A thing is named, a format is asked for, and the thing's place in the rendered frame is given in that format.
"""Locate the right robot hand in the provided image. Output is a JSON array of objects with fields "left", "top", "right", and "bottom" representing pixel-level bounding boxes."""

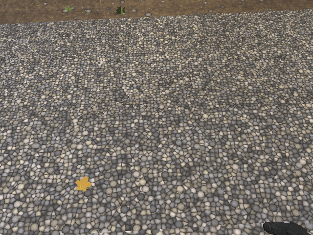
[{"left": 263, "top": 221, "right": 311, "bottom": 235}]

